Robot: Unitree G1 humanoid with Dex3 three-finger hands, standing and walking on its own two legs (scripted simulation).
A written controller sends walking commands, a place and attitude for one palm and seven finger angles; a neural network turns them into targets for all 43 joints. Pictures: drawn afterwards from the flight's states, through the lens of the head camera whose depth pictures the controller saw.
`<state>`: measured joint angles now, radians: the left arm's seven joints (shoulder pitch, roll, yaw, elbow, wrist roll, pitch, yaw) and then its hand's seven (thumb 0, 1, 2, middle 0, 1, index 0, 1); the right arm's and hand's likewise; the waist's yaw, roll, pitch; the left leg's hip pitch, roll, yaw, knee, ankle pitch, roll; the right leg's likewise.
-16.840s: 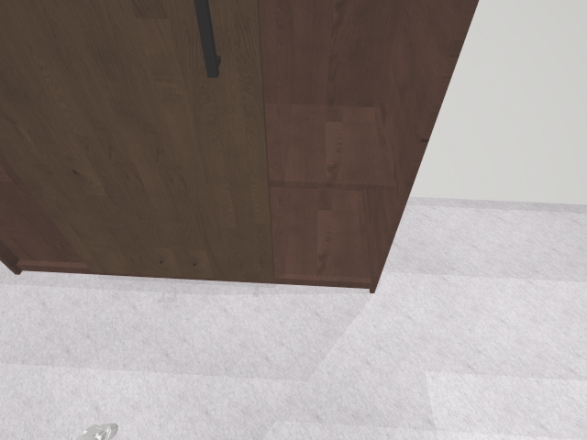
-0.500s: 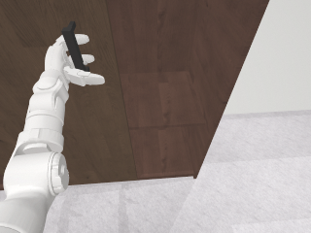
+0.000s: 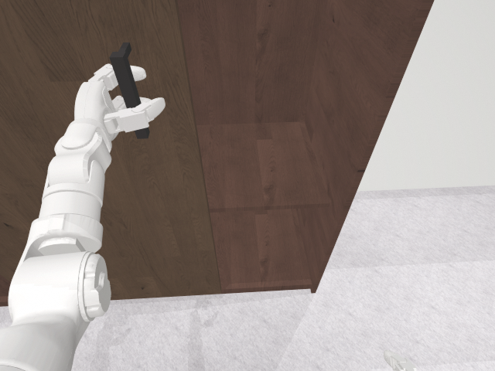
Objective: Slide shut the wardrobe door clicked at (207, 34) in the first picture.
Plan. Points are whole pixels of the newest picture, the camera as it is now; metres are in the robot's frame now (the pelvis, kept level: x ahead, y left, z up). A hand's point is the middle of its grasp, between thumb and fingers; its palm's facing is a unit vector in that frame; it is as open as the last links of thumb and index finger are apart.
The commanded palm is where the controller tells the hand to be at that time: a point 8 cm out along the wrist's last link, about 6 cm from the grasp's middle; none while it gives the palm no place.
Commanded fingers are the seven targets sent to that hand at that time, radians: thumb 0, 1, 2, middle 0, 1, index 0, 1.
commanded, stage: grip the handle and tug to test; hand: left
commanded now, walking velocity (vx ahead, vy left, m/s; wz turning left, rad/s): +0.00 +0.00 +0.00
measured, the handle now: (134, 92) +0.52 +0.20 +0.21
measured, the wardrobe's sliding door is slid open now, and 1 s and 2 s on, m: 0.38 0.38 0.38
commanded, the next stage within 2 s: tug the door sideways, standing still in 0.90 s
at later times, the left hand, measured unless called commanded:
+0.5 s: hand (141, 107) +0.46 +0.17 +0.21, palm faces +0.07 -1.00 +0.02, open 5.4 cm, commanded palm +0.43 +0.23 +0.21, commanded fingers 0.00 0.90 0.90 -0.45 -1.40 -0.45 -1.40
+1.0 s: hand (141, 109) +0.46 +0.17 +0.21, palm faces +0.06 -1.00 +0.02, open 5.7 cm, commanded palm +0.41 +0.22 +0.21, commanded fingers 0.00 0.90 0.90 -0.45 -1.40 -0.45 -1.40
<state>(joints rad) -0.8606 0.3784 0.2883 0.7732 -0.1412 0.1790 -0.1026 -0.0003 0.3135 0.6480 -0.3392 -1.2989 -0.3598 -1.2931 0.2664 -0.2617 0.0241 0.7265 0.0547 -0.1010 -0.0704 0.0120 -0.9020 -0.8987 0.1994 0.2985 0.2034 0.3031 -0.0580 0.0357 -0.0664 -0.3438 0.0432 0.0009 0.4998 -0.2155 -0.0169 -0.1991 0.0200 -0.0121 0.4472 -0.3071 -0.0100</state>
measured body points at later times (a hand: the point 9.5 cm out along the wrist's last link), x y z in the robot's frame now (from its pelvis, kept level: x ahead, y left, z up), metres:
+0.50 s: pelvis +0.00 +0.00 +0.00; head +0.01 -0.01 +0.45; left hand +0.45 +0.23 +0.22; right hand +0.08 -0.26 -0.12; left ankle +0.02 +0.13 -0.74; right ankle -0.05 -0.11 -0.74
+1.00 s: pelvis +0.03 +0.00 +0.00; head +0.03 -0.01 +0.45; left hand +0.45 +0.22 +0.21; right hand +0.14 -0.26 -0.10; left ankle +0.02 +0.13 -0.74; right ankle -0.05 -0.11 -0.74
